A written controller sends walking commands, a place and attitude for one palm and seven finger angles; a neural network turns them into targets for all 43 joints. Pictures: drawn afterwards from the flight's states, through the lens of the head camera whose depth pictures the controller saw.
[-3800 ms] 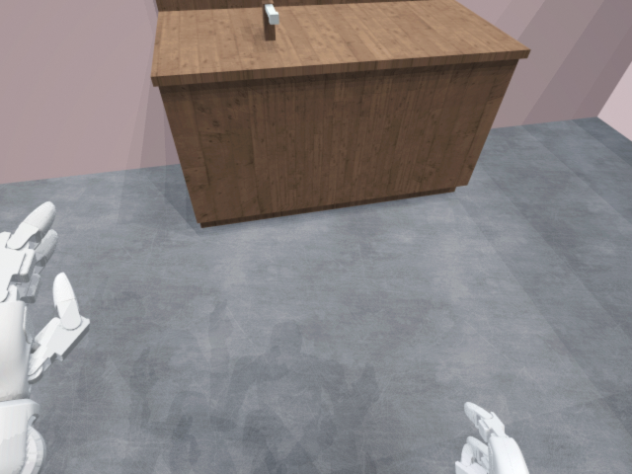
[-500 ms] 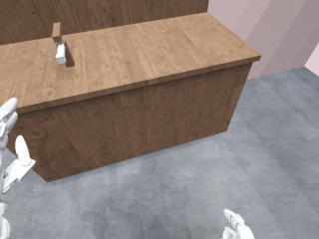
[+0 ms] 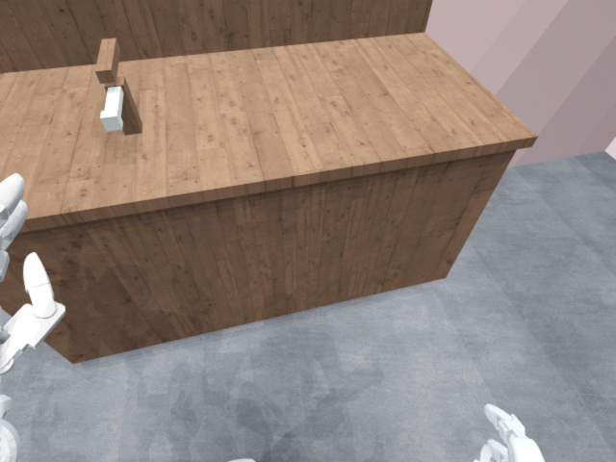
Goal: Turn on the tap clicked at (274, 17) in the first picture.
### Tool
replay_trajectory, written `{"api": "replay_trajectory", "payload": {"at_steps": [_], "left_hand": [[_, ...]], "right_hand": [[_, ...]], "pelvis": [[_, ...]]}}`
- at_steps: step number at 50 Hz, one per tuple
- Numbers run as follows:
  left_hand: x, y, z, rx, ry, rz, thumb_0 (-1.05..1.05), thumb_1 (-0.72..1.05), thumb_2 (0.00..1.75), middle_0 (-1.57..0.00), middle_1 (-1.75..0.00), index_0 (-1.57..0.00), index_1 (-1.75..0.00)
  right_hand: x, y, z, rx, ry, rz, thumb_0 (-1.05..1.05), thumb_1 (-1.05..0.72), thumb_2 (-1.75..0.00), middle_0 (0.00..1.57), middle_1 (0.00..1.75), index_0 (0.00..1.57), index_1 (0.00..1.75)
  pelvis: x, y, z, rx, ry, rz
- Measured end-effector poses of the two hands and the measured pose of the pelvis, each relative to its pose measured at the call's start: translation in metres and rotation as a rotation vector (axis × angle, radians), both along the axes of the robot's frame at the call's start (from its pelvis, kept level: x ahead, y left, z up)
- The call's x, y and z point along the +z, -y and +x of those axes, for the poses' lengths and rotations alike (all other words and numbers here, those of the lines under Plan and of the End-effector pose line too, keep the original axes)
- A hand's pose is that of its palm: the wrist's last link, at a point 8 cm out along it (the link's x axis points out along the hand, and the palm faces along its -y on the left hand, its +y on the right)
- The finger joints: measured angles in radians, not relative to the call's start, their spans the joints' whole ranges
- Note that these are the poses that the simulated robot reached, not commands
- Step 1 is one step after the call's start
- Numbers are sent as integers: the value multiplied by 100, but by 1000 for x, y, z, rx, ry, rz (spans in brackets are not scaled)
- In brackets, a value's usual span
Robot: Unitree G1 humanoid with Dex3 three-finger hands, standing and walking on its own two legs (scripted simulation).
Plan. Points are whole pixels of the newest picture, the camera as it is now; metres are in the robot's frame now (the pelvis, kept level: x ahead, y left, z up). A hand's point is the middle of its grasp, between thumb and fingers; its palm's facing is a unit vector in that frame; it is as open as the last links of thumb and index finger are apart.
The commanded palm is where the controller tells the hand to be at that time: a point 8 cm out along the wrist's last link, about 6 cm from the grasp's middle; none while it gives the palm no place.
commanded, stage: take the last steps up to it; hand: left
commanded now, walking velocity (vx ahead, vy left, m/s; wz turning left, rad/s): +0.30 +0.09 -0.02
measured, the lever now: (111, 120) +0.64 +0.41 +0.07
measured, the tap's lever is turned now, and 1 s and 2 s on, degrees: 0 0 0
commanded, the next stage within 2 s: come to a stop and stand still in 0.88 s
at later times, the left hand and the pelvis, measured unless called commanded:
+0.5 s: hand (94, 230) +0.30 +0.25 +0.17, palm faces +0.45 -0.77 -0.46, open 7.4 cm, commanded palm +0.25 +0.28 +0.18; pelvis +0.08 +0.00 +0.00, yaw +0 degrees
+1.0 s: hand (106, 171) +0.39 +0.28 +0.17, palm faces +0.43 -0.82 -0.39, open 7.4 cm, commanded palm +0.33 +0.31 +0.18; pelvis +0.17 +0.04 -0.01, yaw -1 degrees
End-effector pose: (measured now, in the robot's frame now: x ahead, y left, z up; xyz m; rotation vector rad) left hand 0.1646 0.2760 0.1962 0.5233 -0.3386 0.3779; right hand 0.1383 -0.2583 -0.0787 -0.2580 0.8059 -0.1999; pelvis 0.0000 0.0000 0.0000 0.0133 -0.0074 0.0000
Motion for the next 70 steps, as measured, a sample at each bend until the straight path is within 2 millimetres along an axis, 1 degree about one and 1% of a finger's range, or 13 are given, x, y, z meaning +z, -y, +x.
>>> {"api": "replay_trajectory", "payload": {"at_steps": [7,10,14,22,27,32,36,42,50,54,58,63,70], "left_hand": [[-6,-28,45,-26,65,-30,1,89,90,-21,-30,-21,-31],[4,-27,52,-52,69,-19,2,89,90,-21,-30,-21,-31],[17,-21,53,-73,54,12,1,89,90,-21,-30,-21,-31],[5,-23,77,41,-60,21,1,89,90,-21,-30,-21,-31],[-12,-1,105,49,-70,-17,1,89,90,-21,-30,-21,-31],[-8,21,131,-33,-62,-39,1,89,90,-21,-30,-21,-31],[5,20,145,-69,-70,34,1,89,90,-22,-30,-22,-31],[10,-4,158,-40,-70,69,1,89,90,-22,-30,-22,-31],[-12,-42,187,-7,4,-29,1,89,90,-21,-30,-21,-31],[-1,-39,195,-37,40,-46,2,89,90,-21,-30,-21,-31],[15,-27,188,-77,54,-19,2,89,90,-21,-30,-21,-31],[12,-21,179,-28,-20,8,1,89,90,-21,-30,-21,-31],[-15,1,173,47,-111,-81,1,89,90,-21,-30,-21,-31]], "right_hand": [[3,-64,45,39,85,85,1,-90,-90,20,30,20,30],[7,-85,55,65,95,132,1,-90,-90,20,30,20,30],[7,-95,62,85,76,159,1,-90,-90,21,30,21,30],[-11,-69,78,67,10,143,1,-90,-90,21,30,21,30],[-26,-34,99,53,0,109,1,-90,-90,21,30,21,30],[-11,-5,115,14,-5,61,1,-90,-90,20,30,20,30],[1,6,126,-18,-2,32,1,-90,-90,20,30,20,30],[1,-6,144,-18,-19,12,1,-91,-90,20,30,20,30],[-4,-62,183,12,28,48,1,-90,-90,20,30,20,30],[5,-93,197,80,60,105,1,-90,-90,20,30,20,30],[12,-106,205,128,91,146,1,-90,-90,21,30,21,30],[8,-96,204,138,98,172,1,-90,-90,21,30,21,30],[-8,-45,189,102,58,131,1,-90,-90,21,30,21,30]], "pelvis": [[-5,-20,19,3,19,-9],[1,-23,27,-5,4,-20],[8,-26,40,-9,-14,-31],[8,-13,73,-8,-24,-18],[-4,2,90,2,-9,-18],[3,7,107,-5,-15,7],[9,6,120,-2,-28,18],[8,-10,144,-6,-22,15],[-6,-36,169,-11,18,8],[1,-36,171,0,17,-13],[6,-32,173,-7,11,-24],[6,-19,172,-10,10,-25],[2,3,164,-9,23,-21]]}}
